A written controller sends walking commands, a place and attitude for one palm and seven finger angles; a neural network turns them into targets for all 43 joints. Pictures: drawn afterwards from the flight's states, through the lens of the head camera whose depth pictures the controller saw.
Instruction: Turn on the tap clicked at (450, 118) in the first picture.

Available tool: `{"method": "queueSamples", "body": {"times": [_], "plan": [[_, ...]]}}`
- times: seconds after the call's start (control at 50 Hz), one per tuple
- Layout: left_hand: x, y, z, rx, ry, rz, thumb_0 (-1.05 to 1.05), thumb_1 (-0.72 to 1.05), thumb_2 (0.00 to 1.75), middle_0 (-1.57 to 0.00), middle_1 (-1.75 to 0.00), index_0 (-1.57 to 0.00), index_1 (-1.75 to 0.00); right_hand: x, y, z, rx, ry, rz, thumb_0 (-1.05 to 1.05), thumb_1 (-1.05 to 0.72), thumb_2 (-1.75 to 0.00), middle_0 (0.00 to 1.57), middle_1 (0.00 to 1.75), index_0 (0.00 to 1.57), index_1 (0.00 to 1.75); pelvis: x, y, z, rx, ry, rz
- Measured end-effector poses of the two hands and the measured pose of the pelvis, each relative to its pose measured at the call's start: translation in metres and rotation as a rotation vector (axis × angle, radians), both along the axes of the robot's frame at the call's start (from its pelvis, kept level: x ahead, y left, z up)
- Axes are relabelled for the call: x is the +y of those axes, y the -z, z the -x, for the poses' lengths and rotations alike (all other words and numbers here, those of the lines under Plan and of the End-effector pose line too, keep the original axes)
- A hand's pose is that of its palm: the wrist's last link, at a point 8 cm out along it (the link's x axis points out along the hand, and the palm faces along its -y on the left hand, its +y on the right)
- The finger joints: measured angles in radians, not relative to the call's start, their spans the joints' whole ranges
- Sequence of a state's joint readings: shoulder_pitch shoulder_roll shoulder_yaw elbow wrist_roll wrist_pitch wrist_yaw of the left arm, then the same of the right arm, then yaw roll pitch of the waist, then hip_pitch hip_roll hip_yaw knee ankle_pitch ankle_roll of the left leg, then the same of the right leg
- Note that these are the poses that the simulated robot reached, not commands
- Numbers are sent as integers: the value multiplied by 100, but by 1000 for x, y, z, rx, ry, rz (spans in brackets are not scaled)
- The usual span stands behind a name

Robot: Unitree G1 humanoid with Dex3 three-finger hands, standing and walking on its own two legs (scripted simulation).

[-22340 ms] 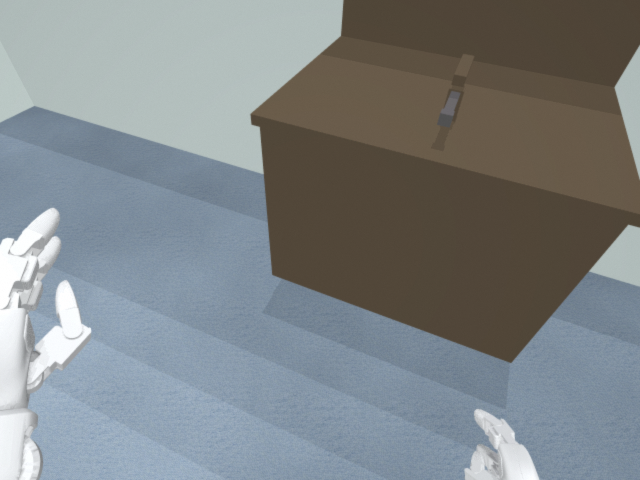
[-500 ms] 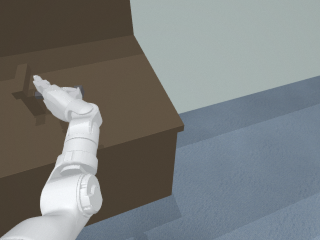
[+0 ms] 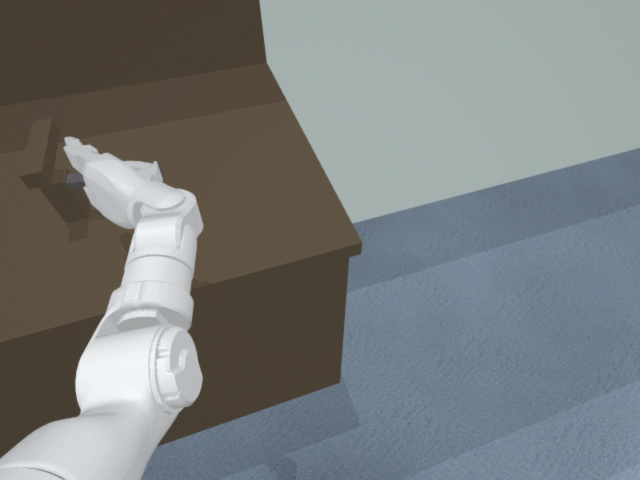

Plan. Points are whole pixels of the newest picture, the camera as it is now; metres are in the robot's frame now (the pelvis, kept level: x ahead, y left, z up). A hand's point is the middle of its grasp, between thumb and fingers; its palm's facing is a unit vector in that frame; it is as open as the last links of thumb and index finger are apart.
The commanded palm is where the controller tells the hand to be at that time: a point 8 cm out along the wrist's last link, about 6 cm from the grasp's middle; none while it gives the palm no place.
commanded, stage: draw the hand back beside the body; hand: left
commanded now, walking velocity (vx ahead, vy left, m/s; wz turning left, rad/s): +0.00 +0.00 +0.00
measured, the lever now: (153, 175) +0.55 +0.26 +0.08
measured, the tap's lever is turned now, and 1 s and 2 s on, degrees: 77 77 77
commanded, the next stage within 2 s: step back with the hand held close in 1.58 s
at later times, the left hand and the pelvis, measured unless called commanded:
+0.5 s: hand (105, 235) +0.35 +0.24 +0.16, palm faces +0.37 -0.90 -0.22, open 7.8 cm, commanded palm +0.32 +0.26 +0.17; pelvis +0.01 +0.00 +0.02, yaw -4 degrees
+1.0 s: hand (47, 299) +0.26 +0.24 +0.18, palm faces +0.34 -0.91 -0.24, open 7.6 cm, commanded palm +0.22 +0.28 +0.18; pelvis -0.01 +0.02 +0.02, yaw -3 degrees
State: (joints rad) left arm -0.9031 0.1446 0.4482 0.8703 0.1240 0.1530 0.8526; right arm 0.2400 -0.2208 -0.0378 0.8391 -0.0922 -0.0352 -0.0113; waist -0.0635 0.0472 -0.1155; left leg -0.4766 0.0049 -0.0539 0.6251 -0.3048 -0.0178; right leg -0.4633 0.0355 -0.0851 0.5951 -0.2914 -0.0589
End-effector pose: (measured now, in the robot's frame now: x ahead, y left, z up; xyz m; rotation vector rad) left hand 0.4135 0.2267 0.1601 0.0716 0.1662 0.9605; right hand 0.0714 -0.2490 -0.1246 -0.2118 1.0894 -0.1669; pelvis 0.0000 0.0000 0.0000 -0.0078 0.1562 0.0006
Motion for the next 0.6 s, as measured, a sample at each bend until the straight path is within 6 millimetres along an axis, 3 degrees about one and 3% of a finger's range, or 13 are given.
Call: {"method": "queueSamples", "body": {"times": [0.12, 0.2, 0.28, 0.34, 0.48, 0.6], "plan": [[0, 1, -3, -7, -15, -11, 2, 90, 90, -15, -15, -15, -15, -3, 3, 13, 31, 21, -5, 1, -91, -89, 20, 30, 20, 30, -3, 1, -1, 6, 6, -2], [-1, -5, -8, -40, 185, -81, 2, 90, 90, -15, -15, -15, -16, -7, 0, 19, 31, 74, 7, 1, -91, -89, 20, 30, 20, 30, -4, -2, -4, -12, 28, -6], [-4, -8, 3, -102, 414, -63, 2, 90, 90, -15, -16, -15, -16, -11, -9, 17, -10, 125, 23, 1, -91, -89, 20, 30, 20, 30, -4, -7, -9, -55, 52, -6], [2, -4, 22, -133, 534, -25, 2, 89, 90, -16, -16, -15, -17, -14, -16, 8, -63, 147, 28, 1, -91, -89, 20, 30, 20, 30, -3, -10, -12, -98, 67, -5], [48, -2, 89, -99, 596, -189, 2, 89, 90, -17, -18, -16, -19, -12, -37, -31, -247, 100, 10, 2, -91, -89, 20, 30, 20, 30, 2, -15, -9, -183, 68, -3], [50, -19, 127, -196, 625, -256, 2, 89, 90, -17, -20, -16, -20, 7, -56, -76, -357, -40, 9, 2, -91, -89, 20, 30, 20, 30, 9, -17, 6, -217, 36, -3]]}}
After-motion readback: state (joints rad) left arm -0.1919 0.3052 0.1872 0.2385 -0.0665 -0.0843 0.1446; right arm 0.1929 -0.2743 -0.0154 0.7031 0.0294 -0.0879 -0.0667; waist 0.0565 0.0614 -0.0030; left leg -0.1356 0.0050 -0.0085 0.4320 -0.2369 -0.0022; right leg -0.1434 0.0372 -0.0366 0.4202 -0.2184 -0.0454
